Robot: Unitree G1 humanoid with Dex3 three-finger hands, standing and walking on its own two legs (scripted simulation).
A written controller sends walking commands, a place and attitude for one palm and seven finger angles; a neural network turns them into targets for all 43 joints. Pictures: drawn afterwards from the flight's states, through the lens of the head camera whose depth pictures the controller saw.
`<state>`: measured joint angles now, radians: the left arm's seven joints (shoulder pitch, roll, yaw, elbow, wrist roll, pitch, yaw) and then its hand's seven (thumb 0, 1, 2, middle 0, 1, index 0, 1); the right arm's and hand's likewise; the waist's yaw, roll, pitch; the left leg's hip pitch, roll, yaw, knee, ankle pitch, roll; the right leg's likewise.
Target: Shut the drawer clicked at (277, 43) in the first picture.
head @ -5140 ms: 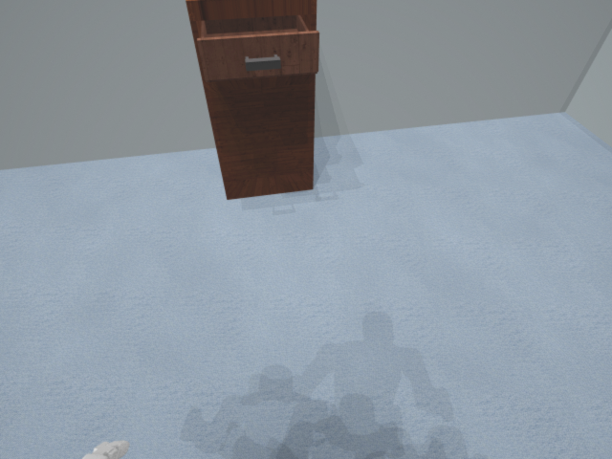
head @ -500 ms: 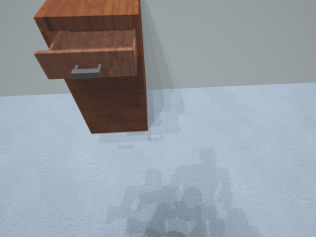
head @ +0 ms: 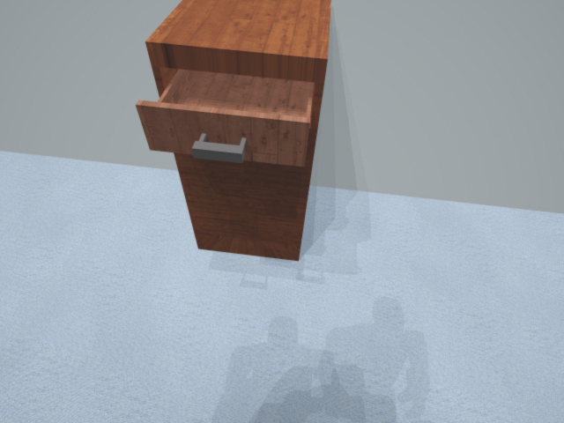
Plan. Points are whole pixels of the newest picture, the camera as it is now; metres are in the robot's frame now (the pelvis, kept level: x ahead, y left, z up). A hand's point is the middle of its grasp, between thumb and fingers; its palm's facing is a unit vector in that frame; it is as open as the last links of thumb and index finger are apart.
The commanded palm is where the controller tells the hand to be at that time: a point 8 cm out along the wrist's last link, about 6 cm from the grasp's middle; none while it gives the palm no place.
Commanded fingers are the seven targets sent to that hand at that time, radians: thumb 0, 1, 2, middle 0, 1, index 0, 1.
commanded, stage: take the last steps up to it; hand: left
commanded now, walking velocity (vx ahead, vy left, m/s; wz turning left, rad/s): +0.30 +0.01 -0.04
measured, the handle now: (221, 145) +0.66 +0.22 -0.02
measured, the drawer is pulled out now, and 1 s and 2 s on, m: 0.17 0.17 0.17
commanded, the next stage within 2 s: come to a stop and stand still in 0.44 s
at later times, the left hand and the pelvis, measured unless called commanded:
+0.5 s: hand (194, 335) +0.28 +0.19 -0.16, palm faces -0.08 -0.98 -0.19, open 7.4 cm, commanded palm none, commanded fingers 0.00 0.90 0.90 -0.20 -0.30 -0.20 -0.30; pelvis +0.16 +0.03 +0.00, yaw -3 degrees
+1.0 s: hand (179, 342) +0.27 +0.22 -0.16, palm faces -0.01 -0.96 -0.29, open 7.4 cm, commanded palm none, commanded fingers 0.00 0.90 0.90 -0.20 -0.30 -0.20 -0.30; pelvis +0.19 +0.02 +0.00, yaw -2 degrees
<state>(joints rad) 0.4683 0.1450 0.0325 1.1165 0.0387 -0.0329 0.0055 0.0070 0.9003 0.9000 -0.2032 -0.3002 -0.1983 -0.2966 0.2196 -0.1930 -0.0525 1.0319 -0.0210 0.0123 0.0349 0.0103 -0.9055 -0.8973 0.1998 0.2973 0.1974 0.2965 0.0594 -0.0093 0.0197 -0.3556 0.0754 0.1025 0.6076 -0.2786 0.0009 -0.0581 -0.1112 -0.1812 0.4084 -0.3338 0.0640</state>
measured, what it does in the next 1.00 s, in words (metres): walks ahead: left foot, then right foot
